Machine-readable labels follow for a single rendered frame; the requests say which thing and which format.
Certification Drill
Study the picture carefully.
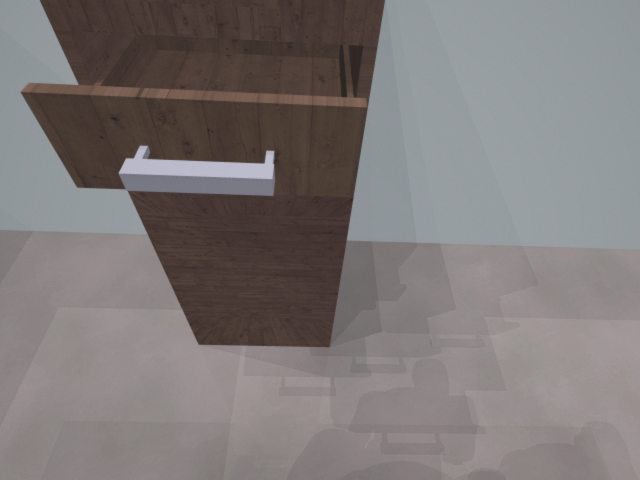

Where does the cabinet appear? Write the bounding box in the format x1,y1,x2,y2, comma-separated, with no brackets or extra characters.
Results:
40,0,385,347

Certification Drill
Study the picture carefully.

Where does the drawer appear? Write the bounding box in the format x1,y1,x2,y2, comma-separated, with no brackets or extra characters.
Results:
21,34,368,197

